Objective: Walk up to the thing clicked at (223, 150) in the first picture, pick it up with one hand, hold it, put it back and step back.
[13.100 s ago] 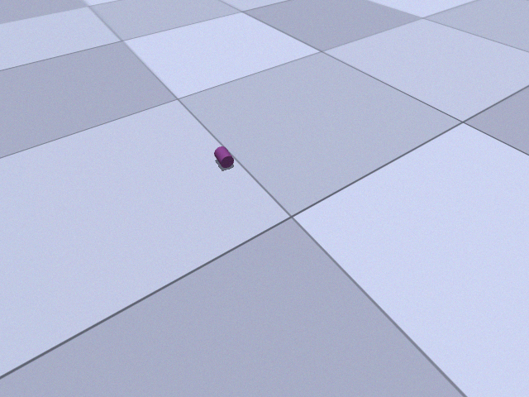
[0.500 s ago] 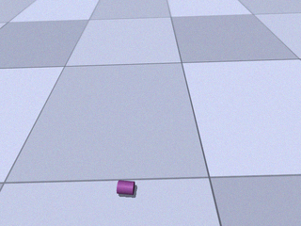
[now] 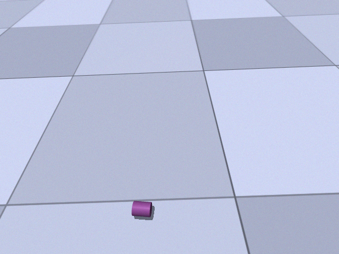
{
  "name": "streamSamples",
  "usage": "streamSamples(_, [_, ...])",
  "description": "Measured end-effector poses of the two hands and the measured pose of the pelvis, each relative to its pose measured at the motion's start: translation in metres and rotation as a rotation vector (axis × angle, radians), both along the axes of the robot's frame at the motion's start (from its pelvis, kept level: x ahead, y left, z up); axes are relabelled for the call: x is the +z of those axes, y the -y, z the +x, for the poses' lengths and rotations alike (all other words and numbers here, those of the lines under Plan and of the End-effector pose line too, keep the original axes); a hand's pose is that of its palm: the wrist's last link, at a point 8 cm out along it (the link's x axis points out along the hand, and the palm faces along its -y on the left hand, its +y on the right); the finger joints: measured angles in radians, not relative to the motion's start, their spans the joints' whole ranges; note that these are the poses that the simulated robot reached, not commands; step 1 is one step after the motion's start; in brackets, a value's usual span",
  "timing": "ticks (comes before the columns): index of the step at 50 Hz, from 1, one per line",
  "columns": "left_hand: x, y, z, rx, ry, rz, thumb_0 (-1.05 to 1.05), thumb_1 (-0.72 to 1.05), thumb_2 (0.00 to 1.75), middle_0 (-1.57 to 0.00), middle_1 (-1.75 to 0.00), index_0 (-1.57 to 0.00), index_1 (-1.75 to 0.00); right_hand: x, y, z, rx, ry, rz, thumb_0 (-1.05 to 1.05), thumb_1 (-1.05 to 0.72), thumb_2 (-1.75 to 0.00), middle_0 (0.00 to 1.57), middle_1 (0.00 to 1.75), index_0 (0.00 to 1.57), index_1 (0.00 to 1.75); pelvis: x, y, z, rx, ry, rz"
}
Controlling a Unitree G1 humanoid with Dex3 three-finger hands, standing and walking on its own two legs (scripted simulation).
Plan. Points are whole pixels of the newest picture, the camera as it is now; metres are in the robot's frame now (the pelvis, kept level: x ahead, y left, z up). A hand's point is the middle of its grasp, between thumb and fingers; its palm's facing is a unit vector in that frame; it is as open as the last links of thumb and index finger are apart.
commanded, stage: stand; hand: left
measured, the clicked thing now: (142, 208) +0.52 +0.22 -0.74
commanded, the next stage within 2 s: walk up in 1.96 s
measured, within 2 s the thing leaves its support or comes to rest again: neither
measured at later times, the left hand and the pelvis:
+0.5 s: hand out of the picture +0.09 +0.25 -0.16, palm faces -0.04 -0.94 -0.34, open 7.4 cm; pelvis +0.01 +0.00 +0.00, yaw +0 degrees
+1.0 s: hand out of the picture +0.09 +0.25 -0.16, palm faces -0.03 -0.94 -0.34, open 7.4 cm; pelvis +0.02 +0.00 +0.00, yaw +0 degrees
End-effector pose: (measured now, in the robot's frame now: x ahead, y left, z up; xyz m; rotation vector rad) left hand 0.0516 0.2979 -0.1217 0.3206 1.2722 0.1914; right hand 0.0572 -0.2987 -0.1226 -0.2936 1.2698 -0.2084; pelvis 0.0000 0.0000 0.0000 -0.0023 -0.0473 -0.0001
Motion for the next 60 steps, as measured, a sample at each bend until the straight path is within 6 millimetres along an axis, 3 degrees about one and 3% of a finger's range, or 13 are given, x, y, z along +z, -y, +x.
streamSamples(25, [0.003, 0.004, 0.033, -0.026, 0.056, -0.001, 0.01, 0.91, 0.9, -0.21, -0.3, -0.2, -0.3, 0.004, 0.002, 0.021, 0.015, 0.031, -0.006, 0.01, -0.91, -0.9, 0.21, 0.3, 0.21, 0.3, 0.0, 0.002, 0.011, -0.002, -0.006, 0.0])
streamSamples(46, [0.003, 0.002, 0.034, -0.016, 0.05, 0.003, 0.01, 0.91, 0.9, -0.21, -0.3, -0.2, -0.3, 0.005, 0.0, 0.033, 0.021, 0.05, -0.008, 0.01, -0.91, -0.9, 0.21, 0.3, 0.21, 0.3, 0.001, 0.001, 0.017, -0.004, 0.0, 0.0])
streamSamples(60, [0.002, 0.002, 0.026, -0.01, 0.035, -0.001, 0.01, 0.91, 0.9, -0.21, -0.3, -0.2, -0.3, 0.005, 0.001, 0.026, 0.017, 0.036, -0.012, 0.01, -0.91, -0.9, 0.21, 0.3, 0.21, 0.3, 0.001, 0.001, 0.014, -0.003, 0.0, 0.0])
